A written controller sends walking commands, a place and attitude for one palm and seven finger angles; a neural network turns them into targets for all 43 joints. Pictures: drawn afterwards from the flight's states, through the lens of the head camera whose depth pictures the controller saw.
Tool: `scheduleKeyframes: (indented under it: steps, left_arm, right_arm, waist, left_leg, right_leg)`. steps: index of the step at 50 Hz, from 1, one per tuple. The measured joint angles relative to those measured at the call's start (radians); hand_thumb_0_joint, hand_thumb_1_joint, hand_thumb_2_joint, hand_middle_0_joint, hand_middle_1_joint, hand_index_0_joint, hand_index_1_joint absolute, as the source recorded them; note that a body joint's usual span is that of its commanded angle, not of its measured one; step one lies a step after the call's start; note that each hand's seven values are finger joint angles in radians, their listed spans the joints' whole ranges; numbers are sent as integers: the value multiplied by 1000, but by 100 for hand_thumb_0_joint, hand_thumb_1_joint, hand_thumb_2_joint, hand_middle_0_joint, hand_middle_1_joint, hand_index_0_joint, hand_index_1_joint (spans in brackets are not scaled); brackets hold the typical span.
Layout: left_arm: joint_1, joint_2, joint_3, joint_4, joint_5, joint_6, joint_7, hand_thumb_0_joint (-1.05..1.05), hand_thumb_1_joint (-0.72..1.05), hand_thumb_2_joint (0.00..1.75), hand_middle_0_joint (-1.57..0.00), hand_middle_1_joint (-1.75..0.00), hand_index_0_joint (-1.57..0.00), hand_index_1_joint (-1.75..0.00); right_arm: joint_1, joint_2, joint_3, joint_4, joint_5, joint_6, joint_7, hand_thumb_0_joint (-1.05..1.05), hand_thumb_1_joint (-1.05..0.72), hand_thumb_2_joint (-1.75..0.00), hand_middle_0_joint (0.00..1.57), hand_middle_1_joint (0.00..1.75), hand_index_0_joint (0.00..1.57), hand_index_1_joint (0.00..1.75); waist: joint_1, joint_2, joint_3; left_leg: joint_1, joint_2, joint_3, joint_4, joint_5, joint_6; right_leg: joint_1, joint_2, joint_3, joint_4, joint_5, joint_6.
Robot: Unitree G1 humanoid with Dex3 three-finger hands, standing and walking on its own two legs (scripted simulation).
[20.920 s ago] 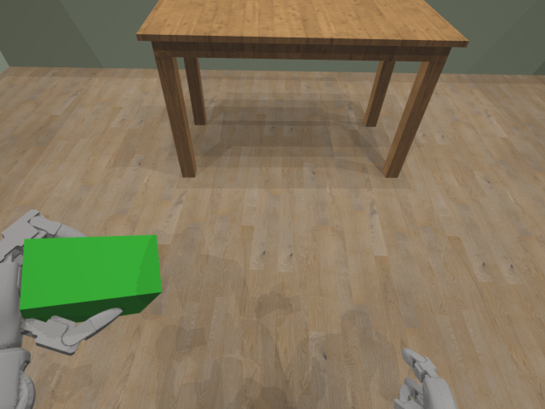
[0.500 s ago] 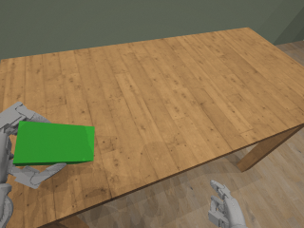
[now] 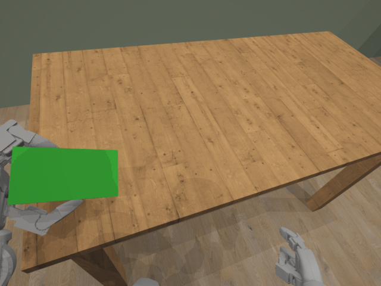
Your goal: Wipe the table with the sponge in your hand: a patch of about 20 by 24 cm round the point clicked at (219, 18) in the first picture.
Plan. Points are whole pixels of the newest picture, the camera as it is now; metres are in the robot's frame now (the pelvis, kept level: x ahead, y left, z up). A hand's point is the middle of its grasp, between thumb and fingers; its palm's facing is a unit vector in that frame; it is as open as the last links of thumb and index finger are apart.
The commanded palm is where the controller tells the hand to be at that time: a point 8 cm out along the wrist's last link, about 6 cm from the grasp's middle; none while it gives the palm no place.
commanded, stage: come to a stop and stand still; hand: left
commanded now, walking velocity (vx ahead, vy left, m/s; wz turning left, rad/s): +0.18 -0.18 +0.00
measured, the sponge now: (79, 177) +0.23 +0.21 +0.16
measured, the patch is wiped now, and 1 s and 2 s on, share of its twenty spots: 0.00 0.00 0.00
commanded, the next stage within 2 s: look again from close up in 0.26 s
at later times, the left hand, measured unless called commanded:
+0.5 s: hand (17, 179) +0.21 +0.28 +0.17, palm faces +0.40 -0.83 -0.38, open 10.2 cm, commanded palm +0.15 +0.30 +0.20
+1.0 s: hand (9, 178) +0.20 +0.28 +0.18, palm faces +0.39 -0.85 -0.36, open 10.2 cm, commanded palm +0.14 +0.31 +0.20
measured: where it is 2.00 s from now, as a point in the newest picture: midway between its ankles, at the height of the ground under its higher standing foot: outside the picture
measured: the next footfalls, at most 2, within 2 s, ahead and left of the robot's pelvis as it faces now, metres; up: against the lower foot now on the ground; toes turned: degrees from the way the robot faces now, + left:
right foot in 0.16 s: +0.04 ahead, -0.08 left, +0.00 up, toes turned -1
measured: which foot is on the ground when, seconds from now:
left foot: down 0.00-1.00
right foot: up 0.00-0.14, down 0.16-1.00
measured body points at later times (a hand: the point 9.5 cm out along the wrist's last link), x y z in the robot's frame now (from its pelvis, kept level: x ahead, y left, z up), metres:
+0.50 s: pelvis -0.01 +0.02 +0.02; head +0.01 +0.04 +0.47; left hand +0.18 +0.32 +0.19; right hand +0.15 -0.22 -0.06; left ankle -0.01 +0.14 -0.71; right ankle +0.00 -0.08 -0.71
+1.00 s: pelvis -0.01 +0.03 +0.03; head +0.01 +0.05 +0.48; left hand +0.18 +0.32 +0.20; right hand +0.17 -0.18 -0.05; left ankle -0.01 +0.14 -0.71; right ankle +0.00 -0.08 -0.71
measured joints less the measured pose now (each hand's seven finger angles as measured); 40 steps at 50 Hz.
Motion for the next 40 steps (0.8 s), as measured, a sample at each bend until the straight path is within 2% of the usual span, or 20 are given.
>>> scheduleKeyframes:
  steps: [2,4,7,9,11,13,15,17,19,20,23,26,32,36,40]
  left_arm:
    - [-57,9,-2,34,16,-7,9,-2,-52,103,-70,-133,-74,-132]
    - [-75,33,16,53,17,-3,1,-2,-52,103,-70,-133,-74,-132]
    - [-51,73,49,39,14,-14,-11,-2,-52,103,-70,-133,-74,-132]
    - [-14,86,63,20,10,-32,-18,-2,-52,103,-70,-133,-74,-132]
    - [30,93,57,15,1,-44,-28,-2,-52,103,-70,-133,-74,-132]
    - [63,83,38,23,-11,-34,-37,-2,-52,103,-70,-133,-74,-132]
    - [99,66,34,47,-15,-22,-33,-2,-52,103,-70,-133,-74,-132]
    - [122,52,36,85,-11,-13,-19,-1,-52,103,-70,-133,-74,-132]
    - [107,33,24,125,-8,-2,-8,-1,-52,103,-70,-133,-74,-132]
    - [82,25,17,147,-4,4,-2,-1,-52,103,-70,-133,-74,-132]
    - [24,-1,0,183,5,28,3,-2,-52,103,-70,-133,-74,-132]
    - [1,-10,-19,146,16,33,3,-2,-52,103,-70,-133,-74,-132]
    - [38,29,-10,53,3,-25,0,-2,-52,103,-70,-133,-74,-132]
    - [64,41,12,92,-7,-26,-4,-2,-52,103,-70,-133,-74,-132]
    - [49,16,4,158,-9,8,-3,-2,-52,103,-70,-133,-74,-132]
  right_arm:
    - [-22,26,-11,25,-11,-22,-10,1,-90,-89,20,30,20,30]
    - [-24,59,-5,34,-17,-35,-1,1,-90,-89,20,30,20,30]
    - [6,85,28,25,-20,-45,22,1,-90,-89,20,30,20,30]
    - [27,83,45,14,-20,-39,32,1,-90,-89,20,30,20,30]
    - [48,76,50,23,-17,-22,30,1,-90,-89,20,30,20,30]
    - [74,65,50,42,-10,-6,20,1,-90,-89,20,30,21,30]
    - [95,51,52,60,-7,1,6,1,-90,-89,20,30,21,30]
    - [112,30,50,61,-11,-5,-10,1,-90,-89,20,30,21,30]
    - [124,-7,31,50,-15,-28,-29,1,-90,-89,20,30,21,30]
    - [113,-13,17,63,-14,-35,-37,1,-90,-89,20,30,20,30]
    - [76,-17,-2,76,-6,-31,-40,1,-90,-89,20,30,20,30]
    - [46,-19,-5,53,-4,-42,-35,1,-90,-89,20,30,20,30]
    - [-7,0,5,-4,-3,-45,-21,1,-90,-89,20,30,20,30]
    - [-12,7,15,-20,-1,-27,-23,1,-90,-89,20,30,20,30]
    - [0,8,25,-15,2,-14,-30,1,-90,-89,20,30,20,30]
  waist:
    - [15,-21,42]
    - [5,-26,58]
    - [-16,-8,39]
    - [-28,23,21]
    - [-44,46,-3]
    - [-41,33,-35]
    - [-34,10,-70]
    - [-38,4,-94]
    - [-45,48,-94]
    - [-44,50,-80]
    - [-21,28,-45]
    - [-27,29,-29]
    - [-37,37,-35]
    - [-28,52,-52]
    - [-12,63,-51]
  left_leg:
    - [2,-26,31,22,5,-4]
    - [15,-36,38,-15,38,0]
    - [14,-36,31,-81,88,2]
    - [-6,-23,32,-73,67,14]
    - [-45,-19,48,15,-33,34]
    - [-82,-32,98,148,-54,35]
    - [-66,-31,151,137,-47,37]
    - [4,-17,185,-29,-1,45]
    - [88,16,178,-199,89,54]
    - [101,16,174,-216,93,45]
    - [125,5,187,-209,79,32]
    - [126,8,174,-208,79,33]
    - [116,15,167,-217,88,36]
    - [121,13,175,-237,97,40]
    - [129,7,177,-255,108,45]
  right_leg:
    - [-49,15,51,134,-84,-20]
    - [-53,42,46,149,-99,-26]
    - [6,83,5,-6,-49,-33]
    - [35,100,-6,-113,70,-70]
    - [40,101,-21,-145,110,-92]
    - [47,80,-13,-175,112,-100]
    - [51,59,7,-210,124,-94]
    - [50,48,15,-222,130,-79]
    - [51,65,-10,-204,115,-64]
    - [52,61,-16,-187,104,-59]
    - [79,50,-3,-195,116,-50]
    - [102,53,-16,-227,123,-48]
    - [111,61,-23,-275,152,-47]
    - [115,60,-15,-299,166,-41]
    - [123,54,-13,-316,176,-35]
